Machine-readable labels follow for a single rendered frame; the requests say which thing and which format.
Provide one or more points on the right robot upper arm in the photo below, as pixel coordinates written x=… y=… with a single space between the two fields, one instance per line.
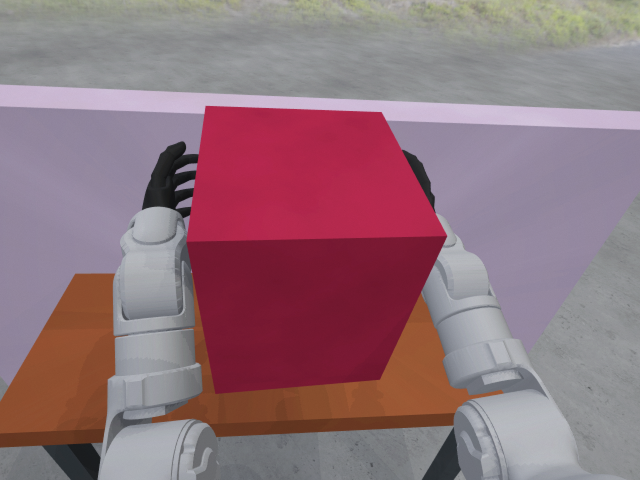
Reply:
x=516 y=436

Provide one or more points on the left robot upper arm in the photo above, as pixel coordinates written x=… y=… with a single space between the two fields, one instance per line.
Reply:
x=173 y=450

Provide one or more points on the left robot forearm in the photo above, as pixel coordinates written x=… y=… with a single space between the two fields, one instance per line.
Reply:
x=153 y=300

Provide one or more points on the table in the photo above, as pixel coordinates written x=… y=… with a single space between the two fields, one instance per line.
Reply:
x=58 y=398

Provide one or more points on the right robot hand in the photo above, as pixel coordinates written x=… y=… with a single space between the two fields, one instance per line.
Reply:
x=421 y=176

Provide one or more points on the carton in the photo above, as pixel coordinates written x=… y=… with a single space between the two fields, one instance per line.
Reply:
x=310 y=240

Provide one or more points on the right robot forearm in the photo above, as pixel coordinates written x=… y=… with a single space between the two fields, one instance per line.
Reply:
x=480 y=352

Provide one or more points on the left robot hand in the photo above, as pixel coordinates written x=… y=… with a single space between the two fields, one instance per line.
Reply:
x=160 y=191

